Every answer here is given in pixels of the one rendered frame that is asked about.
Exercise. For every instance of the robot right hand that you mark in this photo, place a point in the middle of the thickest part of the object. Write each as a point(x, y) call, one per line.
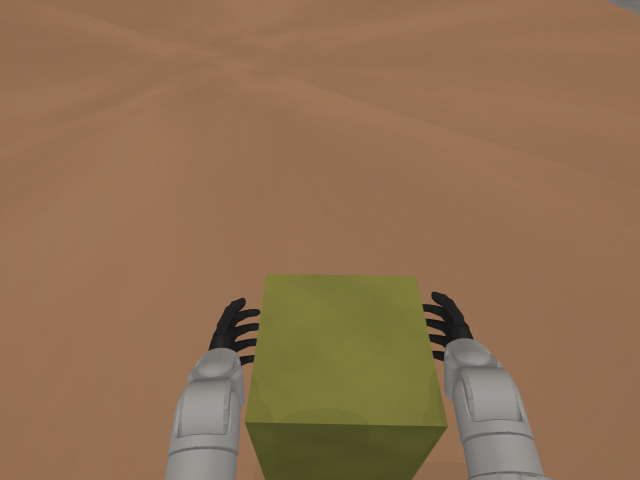
point(453, 326)

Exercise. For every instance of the robot right forearm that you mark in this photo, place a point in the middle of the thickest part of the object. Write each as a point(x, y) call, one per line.
point(492, 422)

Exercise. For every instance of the robot left hand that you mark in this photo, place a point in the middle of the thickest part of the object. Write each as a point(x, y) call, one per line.
point(226, 332)

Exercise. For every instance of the carton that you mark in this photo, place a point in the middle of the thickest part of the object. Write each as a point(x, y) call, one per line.
point(344, 384)

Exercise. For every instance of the robot left forearm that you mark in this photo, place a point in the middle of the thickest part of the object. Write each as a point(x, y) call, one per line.
point(204, 441)

